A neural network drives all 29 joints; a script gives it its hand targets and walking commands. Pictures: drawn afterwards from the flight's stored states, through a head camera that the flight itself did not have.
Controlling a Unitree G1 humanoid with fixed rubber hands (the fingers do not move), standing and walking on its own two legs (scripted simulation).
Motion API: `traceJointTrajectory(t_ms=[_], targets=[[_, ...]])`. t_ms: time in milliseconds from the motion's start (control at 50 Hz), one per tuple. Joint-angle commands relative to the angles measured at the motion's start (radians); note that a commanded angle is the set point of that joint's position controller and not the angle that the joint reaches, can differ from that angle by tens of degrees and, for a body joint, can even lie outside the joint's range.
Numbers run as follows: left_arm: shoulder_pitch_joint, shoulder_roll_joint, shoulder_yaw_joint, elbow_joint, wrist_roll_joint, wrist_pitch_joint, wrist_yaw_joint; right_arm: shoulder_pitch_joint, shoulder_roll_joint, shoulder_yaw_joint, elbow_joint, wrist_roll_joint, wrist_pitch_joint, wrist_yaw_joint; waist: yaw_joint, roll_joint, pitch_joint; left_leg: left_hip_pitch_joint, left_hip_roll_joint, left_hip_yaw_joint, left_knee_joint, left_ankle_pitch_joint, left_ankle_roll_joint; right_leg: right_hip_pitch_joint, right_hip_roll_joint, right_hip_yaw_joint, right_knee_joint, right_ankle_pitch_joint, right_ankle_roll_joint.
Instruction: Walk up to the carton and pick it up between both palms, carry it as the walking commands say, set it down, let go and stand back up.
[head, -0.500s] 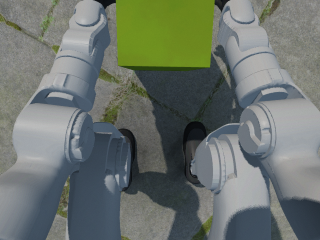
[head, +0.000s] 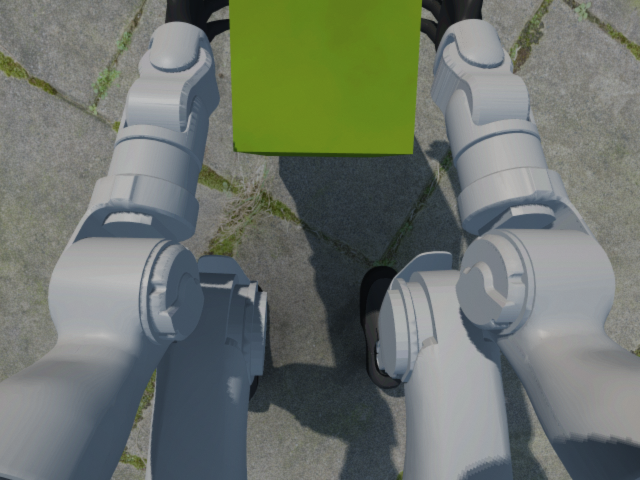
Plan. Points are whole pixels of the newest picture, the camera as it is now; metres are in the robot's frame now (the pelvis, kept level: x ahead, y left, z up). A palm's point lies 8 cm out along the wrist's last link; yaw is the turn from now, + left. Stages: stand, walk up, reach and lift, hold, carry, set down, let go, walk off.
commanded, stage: reach and lift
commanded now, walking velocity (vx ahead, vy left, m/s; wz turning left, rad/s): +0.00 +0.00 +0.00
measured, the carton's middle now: (321, 81) +0.51 -0.01 -0.21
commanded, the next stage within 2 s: none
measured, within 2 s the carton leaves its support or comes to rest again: neither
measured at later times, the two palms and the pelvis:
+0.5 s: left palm (183, 9) +0.53 +0.11 -0.09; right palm (478, 23) +0.53 -0.14 -0.09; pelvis -0.01 +0.00 +0.03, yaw +1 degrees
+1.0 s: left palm out of the picture +0.52 +0.11 -0.03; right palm (519, 5) +0.51 -0.13 -0.02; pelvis +0.00 +0.00 +0.07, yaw +1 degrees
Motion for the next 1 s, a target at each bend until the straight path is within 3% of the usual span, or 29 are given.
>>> traceJointTrajectory(t_ms=[0,180,460,820,980], targets=[[-0.514,-1.003,-0.346,-0.105,-0.074,-0.014,-0.25,-0.39,1.013,0.286,-0.096,0.08,-0.009,0.249,-0.022,0.064,-1.079,0.506,-0.09,0.064,-0.213,0.398,0.008,0.597,0.108,-0.105,-0.121,0.388,-0.04],[-0.563,-1.027,-0.35,-0.132,-0.036,0.019,-0.225,-0.461,1.062,0.336,-0.159,0.072,0.036,0.246,0.007,0.041,-1.191,0.528,-0.097,0.091,-0.254,0.33,0.012,0.666,0.11,-0.114,-0.168,0.336,-0.023],[-0.545,-1.11,-0.363,-0.146,-0.011,0.067,-0.219,-0.504,1.09,0.383,-0.223,0.033,0.073,0.221,-0.021,0.016,-1.294,0.572,-0.11,0.092,-0.317,0.315,-0.002,0.729,0.117,-0.114,-0.252,0.317,-0.012],[-0.468,-1.162,-0.392,-0.206,0.004,0.088,-0.207,-0.421,1.161,0.416,-0.259,0.026,0.098,0.218,-0.005,0.014,-1.387,0.668,-0.118,0.086,-0.403,0.376,-0.01,0.802,0.133,-0.109,-0.335,0.369,-0.005],[-0.437,-1.179,-0.374,-0.203,0.026,0.101,-0.207,-0.377,1.183,0.391,-0.237,0.001,0.112,0.213,-0.006,0.02,-1.35,0.687,-0.12,0.082,-0.462,0.339,-0.009,0.813,0.14,-0.105,-0.399,0.327,-0.01]])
